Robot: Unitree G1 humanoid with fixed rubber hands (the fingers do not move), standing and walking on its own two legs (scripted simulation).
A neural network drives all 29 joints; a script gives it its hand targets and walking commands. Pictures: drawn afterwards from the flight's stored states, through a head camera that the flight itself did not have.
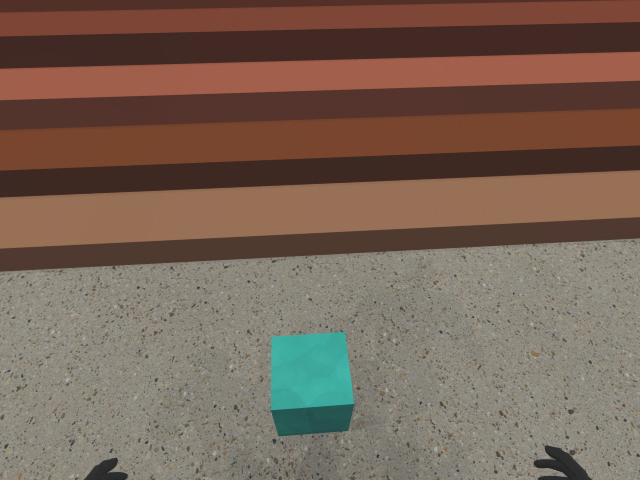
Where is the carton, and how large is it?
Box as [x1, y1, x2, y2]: [271, 332, 353, 435]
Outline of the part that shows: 344,332 271,337 271,411 278,435 347,430 353,406 353,398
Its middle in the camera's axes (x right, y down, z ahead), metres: -0.03 +0.42 +1.13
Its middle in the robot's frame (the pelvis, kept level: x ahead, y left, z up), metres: +0.46 +0.04 -0.66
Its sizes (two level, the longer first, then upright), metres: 0.210 0.200 0.250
